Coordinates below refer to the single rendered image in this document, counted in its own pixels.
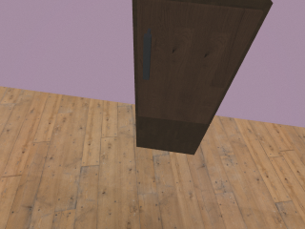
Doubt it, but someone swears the cupboard door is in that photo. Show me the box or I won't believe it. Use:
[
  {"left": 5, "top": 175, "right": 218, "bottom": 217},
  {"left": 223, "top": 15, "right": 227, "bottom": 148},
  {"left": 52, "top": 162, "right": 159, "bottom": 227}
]
[{"left": 136, "top": 0, "right": 263, "bottom": 124}]

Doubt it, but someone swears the handle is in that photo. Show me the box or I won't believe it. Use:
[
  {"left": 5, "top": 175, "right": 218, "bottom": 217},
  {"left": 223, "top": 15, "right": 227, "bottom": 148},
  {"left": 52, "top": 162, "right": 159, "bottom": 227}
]
[{"left": 143, "top": 28, "right": 152, "bottom": 80}]

